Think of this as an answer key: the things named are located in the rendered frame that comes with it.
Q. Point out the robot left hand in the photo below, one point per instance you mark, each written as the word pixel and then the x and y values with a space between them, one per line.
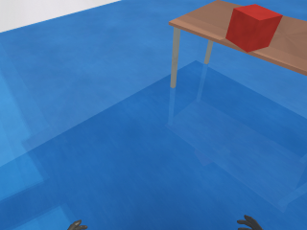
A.
pixel 76 225

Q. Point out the robot right hand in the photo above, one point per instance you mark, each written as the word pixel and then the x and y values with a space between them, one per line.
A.
pixel 250 222

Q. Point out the table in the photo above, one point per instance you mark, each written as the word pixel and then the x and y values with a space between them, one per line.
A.
pixel 288 47

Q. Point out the carton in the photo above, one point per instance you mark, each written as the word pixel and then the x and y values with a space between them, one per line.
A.
pixel 252 27

